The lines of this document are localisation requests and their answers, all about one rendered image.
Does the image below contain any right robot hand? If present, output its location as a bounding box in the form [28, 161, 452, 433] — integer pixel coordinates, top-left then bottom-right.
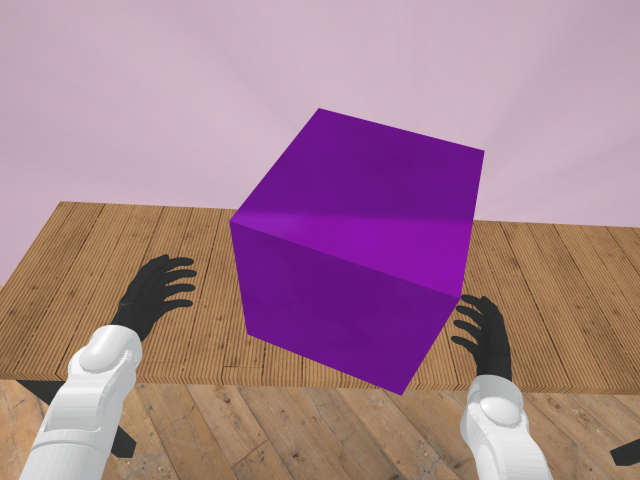
[451, 294, 512, 382]

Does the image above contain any left robot forearm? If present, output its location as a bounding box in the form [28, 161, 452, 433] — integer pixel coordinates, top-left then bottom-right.
[19, 325, 142, 480]

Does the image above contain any carton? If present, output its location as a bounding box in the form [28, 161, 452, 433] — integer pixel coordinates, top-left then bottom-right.
[229, 108, 485, 396]

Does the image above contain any left robot hand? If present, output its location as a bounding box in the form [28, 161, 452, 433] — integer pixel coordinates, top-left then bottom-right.
[110, 254, 197, 342]

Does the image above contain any table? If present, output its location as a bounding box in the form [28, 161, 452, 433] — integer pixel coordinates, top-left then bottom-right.
[0, 201, 640, 466]

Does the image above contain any right robot forearm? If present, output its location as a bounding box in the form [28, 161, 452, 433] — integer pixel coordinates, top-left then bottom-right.
[460, 375, 553, 480]

